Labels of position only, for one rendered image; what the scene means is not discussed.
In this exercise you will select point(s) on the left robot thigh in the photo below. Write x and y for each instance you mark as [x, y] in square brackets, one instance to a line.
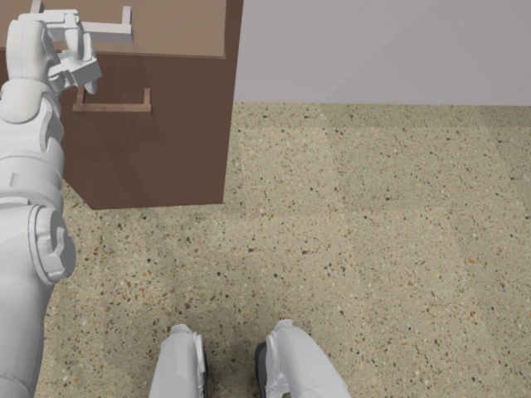
[180, 363]

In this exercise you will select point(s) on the drawer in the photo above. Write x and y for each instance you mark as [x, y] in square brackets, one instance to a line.
[177, 27]

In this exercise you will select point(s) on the robot left hand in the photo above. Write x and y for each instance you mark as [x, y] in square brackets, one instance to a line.
[31, 55]

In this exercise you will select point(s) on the cabinet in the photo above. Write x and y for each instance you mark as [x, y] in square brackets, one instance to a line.
[176, 158]

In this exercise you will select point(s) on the robot right shin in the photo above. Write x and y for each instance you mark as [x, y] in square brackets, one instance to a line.
[276, 385]

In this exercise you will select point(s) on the left robot upper arm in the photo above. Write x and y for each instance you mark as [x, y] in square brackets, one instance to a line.
[36, 251]

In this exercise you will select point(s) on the handle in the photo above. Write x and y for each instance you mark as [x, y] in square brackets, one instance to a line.
[113, 110]
[102, 32]

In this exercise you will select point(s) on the left robot forearm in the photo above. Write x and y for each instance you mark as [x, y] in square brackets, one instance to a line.
[31, 157]

